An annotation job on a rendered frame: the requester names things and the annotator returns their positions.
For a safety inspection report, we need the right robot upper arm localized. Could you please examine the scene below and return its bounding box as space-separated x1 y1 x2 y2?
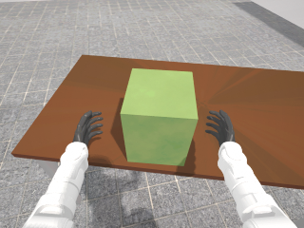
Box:
242 216 295 228

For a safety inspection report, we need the robot right hand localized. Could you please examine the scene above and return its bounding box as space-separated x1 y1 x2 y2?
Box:
205 110 236 147

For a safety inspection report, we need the robot left hand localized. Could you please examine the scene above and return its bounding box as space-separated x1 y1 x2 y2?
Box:
72 110 103 147

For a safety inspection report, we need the carton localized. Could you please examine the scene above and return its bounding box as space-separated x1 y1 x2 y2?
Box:
120 68 199 166

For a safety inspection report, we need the robot right forearm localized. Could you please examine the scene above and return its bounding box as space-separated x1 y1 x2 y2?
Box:
218 142 297 228

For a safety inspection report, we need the left robot upper arm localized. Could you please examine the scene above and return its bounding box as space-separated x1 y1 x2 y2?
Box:
25 216 74 228

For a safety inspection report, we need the robot left forearm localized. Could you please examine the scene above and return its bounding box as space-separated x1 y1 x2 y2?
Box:
22 142 88 228

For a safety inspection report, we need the table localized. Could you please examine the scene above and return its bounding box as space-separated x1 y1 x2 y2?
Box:
11 54 304 228

